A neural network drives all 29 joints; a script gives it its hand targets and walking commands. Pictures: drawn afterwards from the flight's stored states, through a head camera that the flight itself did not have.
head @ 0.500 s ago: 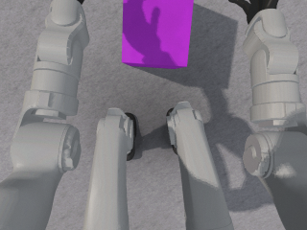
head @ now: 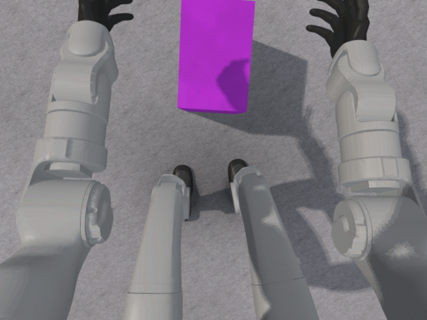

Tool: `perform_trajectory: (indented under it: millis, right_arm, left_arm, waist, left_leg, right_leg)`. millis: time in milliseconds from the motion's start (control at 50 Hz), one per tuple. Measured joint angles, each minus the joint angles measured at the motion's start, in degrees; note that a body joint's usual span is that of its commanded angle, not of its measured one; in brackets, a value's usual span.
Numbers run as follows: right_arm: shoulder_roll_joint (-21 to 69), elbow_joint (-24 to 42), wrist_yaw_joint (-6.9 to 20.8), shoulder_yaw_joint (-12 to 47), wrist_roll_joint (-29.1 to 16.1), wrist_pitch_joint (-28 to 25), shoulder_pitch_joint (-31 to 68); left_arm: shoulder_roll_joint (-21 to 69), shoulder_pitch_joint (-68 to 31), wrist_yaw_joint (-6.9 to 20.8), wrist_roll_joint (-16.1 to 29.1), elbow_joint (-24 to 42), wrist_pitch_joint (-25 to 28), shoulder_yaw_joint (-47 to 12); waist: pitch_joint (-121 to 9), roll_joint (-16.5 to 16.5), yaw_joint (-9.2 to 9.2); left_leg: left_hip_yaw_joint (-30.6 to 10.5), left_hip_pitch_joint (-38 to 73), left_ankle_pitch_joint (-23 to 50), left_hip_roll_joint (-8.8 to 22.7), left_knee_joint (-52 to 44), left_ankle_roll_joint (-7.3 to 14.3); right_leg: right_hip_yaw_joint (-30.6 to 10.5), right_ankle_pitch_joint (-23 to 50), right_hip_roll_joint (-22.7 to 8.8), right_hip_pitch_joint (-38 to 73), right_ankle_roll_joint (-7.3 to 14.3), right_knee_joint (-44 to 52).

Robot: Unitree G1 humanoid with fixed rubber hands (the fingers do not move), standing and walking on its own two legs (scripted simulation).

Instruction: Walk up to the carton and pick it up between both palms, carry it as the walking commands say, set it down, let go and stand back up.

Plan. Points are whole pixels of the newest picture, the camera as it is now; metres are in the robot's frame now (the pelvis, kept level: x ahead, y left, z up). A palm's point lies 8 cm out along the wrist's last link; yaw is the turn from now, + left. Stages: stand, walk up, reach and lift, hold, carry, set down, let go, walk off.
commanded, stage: set down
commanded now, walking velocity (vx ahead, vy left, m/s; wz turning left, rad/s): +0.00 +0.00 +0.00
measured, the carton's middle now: (214, 66) +0.54 -0.04 -0.52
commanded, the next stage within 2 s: let go in 0.04 s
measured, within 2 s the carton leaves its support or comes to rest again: neither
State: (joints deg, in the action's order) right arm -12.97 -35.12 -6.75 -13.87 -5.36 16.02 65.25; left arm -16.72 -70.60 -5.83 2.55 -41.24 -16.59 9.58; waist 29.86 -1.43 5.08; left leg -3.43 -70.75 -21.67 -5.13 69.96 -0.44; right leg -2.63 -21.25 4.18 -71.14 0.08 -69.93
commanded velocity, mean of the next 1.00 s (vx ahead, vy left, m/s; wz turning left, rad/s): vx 0.00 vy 0.00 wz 0.00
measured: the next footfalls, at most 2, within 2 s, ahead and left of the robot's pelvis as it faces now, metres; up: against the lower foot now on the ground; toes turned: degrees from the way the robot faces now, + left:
none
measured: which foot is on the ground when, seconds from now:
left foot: down 0.00-1.00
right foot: down 0.00-1.00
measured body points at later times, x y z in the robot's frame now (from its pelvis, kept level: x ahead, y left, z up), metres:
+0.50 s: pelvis +0.05 +0.00 +0.06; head +0.32 -0.02 +0.42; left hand +0.42 +0.16 -0.08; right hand +0.39 -0.23 -0.08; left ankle +0.10 +0.11 -0.61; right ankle +0.10 -0.11 -0.61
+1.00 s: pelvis +0.13 +0.00 +0.12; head +0.19 +0.00 +0.57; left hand +0.30 +0.23 +0.03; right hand +0.28 -0.23 +0.03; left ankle +0.10 +0.11 -0.61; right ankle +0.10 -0.11 -0.61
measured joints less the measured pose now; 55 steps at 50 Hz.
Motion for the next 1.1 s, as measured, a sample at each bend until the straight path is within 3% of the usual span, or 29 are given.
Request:
perform_trajectory:
  millis: [200,320,400,520,620,700,800,940,1100]
  right_arm:
    - [0.7,-1.2,1.8,-0.3,2.9,-2.8,-3.5]
    - [-0.1,6.1,4.5,3.5,4.8,-1.3,-14.5]
    - [0.1,10.6,6.1,5.6,5.4,-1.5,-25.1]
    - [1.2,12.1,7.9,6.4,4.9,-4.1,-41.5]
    - [2.1,8.3,9.1,6.8,5.2,-7.8,-50.4]
    - [2.2,4.5,9.9,8.2,4.6,-10.8,-55.8]
    - [2.9,4.5,9.9,10.3,4.5,-12.6,-64.7]
    - [3.1,8.7,9.7,10.9,5.3,-13.9,-76.1]
    - [1.0,9.6,10.4,11.1,5.1,-12.3,-79.6]
  left_arm:
    - [2.3,4.1,-0.6,-3.4,-0.8,2.7,1.2]
    - [5.0,18.0,-3.6,-4.4,10.5,0.8,-0.9]
    - [6.8,29.8,-3.8,-4.8,17.2,0.5,-1.6]
    - [9.3,44.5,-1.8,-4.6,18.8,3.1,-3.2]
    - [10.1,51.9,0.5,-5.6,13.5,7.1,-2.6]
    - [9.6,57.1,2.7,-5.9,9.3,10.1,-2.7]
    - [8.7,66.4,5.3,-5.9,8.3,12.5,-3.2]
    - [6.3,78.8,7.2,-5.1,12.7,14.4,-5.2]
    - [4.6,84.7,8.6,-2.6,15.6,13.0,-7.6]
  waist:
    - [0.1,0.2,-0.36]
    - [0.1,1.0,-0.93]
    - [-0.1,1.4,-0.8]
    - [-9.0,1.0,-1.14]
    - [-22.1,2.0,-1.72]
    - [-27.4,2.6,-2.33]
    - [-28.1,2.6,-2.73]
    - [-25.9,2.2,-3.44]
    - [-26.0,1.0,-5.05]
  left_leg:
    - [-0.5,4.3,2.2,0.3,-6.5,0.0]
    - [-0.2,10.5,1.6,0.3,-9.5,0.3]
    - [-0.5,17.1,1.3,0.2,-12.3,0.7]
    - [-1.3,22.0,1.6,0.5,-17.8,0.3]
    - [-1.0,25.0,2.3,0.8,-23.0,0.3]
    - [-0.9,31.4,3.0,1.2,-28.0,0.1]
    - [-0.9,41.6,4.1,1.8,-34.4,0.5]
    - [-0.9,53.3,5.5,1.7,-41.4,1.4]
    - [-0.9,61.2,5.8,1.5,-44.7,2.2]
  right_leg:
    - [0.0,2.3,-0.1,4.4,0.1,6.8]
    - [-0.7,1.5,-0.3,10.3,0.3,9.1]
    - [-0.7,1.9,-0.4,17.0,0.5,11.8]
    - [-0.3,1.1,-0.5,22.0,1.0,17.2]
    - [-0.9,2.0,-0.6,24.5,1.9,21.7]
    - [-1.1,2.2,-0.7,30.8,1.5,26.4]
    - [-1.2,3.3,-0.8,41.0,1.6,33.0]
    - [-1.3,4.5,-1.5,52.7,1.3,39.8]
    - [-1.4,5.1,-2.0,60.9,0.8,43.7]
